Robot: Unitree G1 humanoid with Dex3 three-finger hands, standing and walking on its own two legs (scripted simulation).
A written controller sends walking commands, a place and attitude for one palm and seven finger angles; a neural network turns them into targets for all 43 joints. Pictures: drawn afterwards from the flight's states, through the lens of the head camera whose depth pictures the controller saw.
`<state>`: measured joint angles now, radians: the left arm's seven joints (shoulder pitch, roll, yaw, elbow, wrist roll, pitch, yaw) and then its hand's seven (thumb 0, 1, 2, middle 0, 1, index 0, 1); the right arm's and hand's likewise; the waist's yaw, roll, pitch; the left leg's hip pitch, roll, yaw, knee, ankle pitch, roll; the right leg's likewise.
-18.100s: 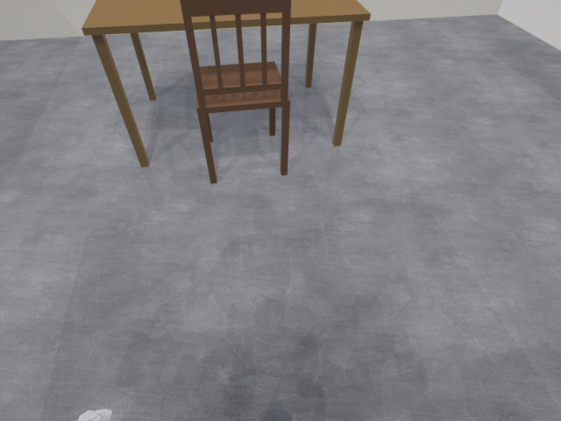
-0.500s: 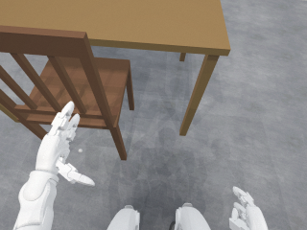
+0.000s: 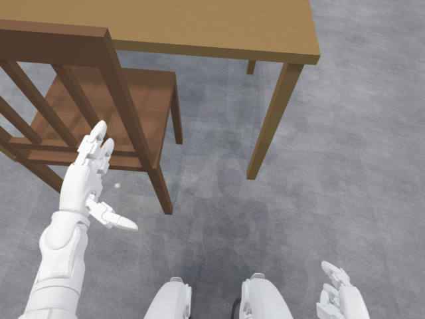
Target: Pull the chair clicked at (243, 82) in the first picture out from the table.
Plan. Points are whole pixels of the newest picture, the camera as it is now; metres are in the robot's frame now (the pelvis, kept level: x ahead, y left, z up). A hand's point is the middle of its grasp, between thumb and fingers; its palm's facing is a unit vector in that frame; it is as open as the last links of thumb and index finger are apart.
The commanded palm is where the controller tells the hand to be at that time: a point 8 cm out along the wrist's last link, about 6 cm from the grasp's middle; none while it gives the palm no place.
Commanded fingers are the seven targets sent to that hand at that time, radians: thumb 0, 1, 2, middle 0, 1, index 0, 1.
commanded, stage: aim the fingers beside a spindle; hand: left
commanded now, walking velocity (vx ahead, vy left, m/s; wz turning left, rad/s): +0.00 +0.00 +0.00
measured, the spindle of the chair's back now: (45, 109) +0.52 +0.39 +0.01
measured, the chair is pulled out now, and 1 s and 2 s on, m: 0.00 0.00 0.00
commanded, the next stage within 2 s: push the fingers through the gap in 0.86 s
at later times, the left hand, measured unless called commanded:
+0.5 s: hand (117, 175) +0.36 +0.20 +0.01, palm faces -0.04 -1.00 -0.04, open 16.9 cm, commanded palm +0.34 +0.24 +0.02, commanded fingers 0.00 -0.50 0.30 -0.06 -0.08 -0.06 -0.08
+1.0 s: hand (121, 180) +0.35 +0.19 +0.02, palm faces -0.05 -1.00 -0.03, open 16.9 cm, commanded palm +0.34 +0.24 +0.02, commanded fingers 0.00 -0.50 0.30 -0.06 -0.08 -0.06 -0.08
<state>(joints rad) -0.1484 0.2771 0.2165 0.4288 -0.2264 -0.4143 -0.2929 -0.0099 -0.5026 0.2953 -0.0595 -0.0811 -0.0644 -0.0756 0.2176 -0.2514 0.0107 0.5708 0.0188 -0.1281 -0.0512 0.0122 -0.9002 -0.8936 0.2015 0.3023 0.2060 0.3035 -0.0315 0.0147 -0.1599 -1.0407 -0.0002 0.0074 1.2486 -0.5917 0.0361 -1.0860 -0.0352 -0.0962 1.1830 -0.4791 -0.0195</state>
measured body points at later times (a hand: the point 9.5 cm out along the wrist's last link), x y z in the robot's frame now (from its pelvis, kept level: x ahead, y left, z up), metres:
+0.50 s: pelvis +0.00 +0.00 +0.00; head +0.12 +0.02 +0.43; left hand +0.36 +0.25 +0.02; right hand +0.12 -0.25 -0.11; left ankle +0.00 +0.10 -0.63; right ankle +0.04 -0.11 -0.63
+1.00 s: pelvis +0.00 +0.01 +0.00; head +0.11 +0.02 +0.43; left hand +0.35 +0.24 +0.02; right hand +0.15 -0.25 -0.11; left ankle +0.00 +0.10 -0.63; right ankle +0.04 -0.11 -0.63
